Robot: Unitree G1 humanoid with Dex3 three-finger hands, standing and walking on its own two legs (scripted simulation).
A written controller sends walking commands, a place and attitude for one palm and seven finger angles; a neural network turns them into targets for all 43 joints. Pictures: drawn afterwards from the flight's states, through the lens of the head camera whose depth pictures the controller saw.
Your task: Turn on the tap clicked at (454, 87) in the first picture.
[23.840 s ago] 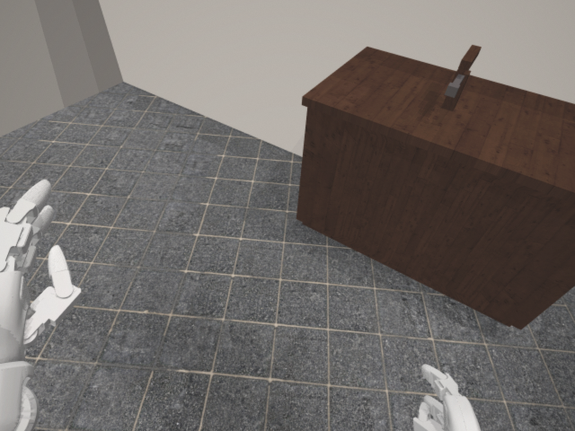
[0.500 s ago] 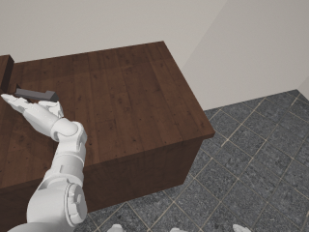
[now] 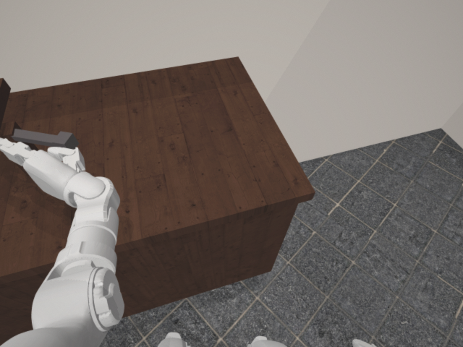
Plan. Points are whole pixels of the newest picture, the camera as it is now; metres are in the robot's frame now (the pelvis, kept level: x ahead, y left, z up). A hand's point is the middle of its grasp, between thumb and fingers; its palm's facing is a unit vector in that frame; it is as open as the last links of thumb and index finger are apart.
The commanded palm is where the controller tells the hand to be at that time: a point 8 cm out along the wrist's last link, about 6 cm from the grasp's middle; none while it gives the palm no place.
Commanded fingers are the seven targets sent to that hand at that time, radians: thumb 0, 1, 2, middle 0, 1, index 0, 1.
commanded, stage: push the lever round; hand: left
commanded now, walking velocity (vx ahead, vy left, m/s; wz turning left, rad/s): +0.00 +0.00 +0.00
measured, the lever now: (65, 142) +0.47 +0.29 +0.08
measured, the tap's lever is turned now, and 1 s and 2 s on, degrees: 62 62 62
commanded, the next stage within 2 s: none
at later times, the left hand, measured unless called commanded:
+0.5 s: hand (77, 153) +0.44 +0.26 +0.09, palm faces +0.86 -0.51 -0.06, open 8.5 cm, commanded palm +0.44 +0.27 +0.08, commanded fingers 0.00 0.90 0.90 -0.15 -0.15 -0.15 -0.15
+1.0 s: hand (77, 154) +0.44 +0.26 +0.08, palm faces +0.86 -0.51 -0.07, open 8.5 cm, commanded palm +0.45 +0.27 +0.08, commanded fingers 0.00 0.90 0.90 -0.15 -0.15 -0.15 -0.15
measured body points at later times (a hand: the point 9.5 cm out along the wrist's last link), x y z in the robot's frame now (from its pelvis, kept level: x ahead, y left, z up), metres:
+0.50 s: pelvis -0.01 +0.00 +0.00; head +0.05 +0.00 +0.44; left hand +0.39 +0.28 +0.09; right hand +0.05 -0.25 -0.13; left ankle +0.06 +0.20 -0.69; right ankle +0.01 -0.03 -0.69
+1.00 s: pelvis -0.01 +0.01 +0.00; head +0.05 +0.01 +0.45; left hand +0.39 +0.28 +0.09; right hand +0.06 -0.25 -0.13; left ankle +0.06 +0.20 -0.69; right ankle +0.01 -0.03 -0.69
